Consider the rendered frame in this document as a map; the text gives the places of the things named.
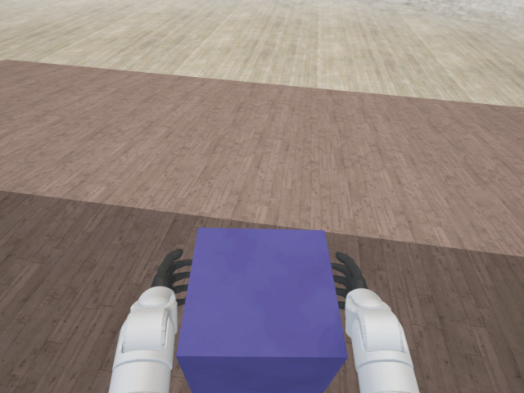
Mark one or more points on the robot right hand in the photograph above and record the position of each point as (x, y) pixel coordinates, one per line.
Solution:
(353, 278)

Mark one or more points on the carton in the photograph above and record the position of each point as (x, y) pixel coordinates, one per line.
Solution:
(261, 313)

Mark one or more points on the robot left forearm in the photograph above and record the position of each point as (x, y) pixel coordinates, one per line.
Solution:
(145, 350)

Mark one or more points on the robot right forearm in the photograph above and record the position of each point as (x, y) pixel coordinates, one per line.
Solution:
(382, 358)

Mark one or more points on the robot left hand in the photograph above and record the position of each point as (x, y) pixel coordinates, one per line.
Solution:
(165, 276)

